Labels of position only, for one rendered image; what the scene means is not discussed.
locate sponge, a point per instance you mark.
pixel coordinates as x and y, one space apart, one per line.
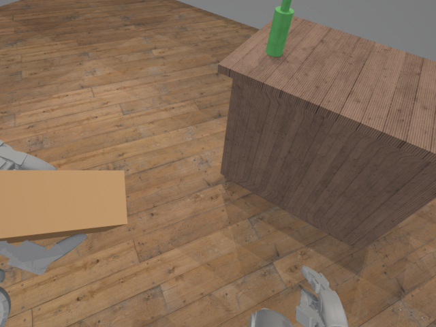
41 204

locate right robot hand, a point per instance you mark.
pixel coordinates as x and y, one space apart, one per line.
325 310

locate left robot hand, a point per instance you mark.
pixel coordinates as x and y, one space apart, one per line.
30 256

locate robot right thigh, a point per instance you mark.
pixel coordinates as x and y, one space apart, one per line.
268 318

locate table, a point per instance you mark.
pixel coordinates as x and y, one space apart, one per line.
339 131

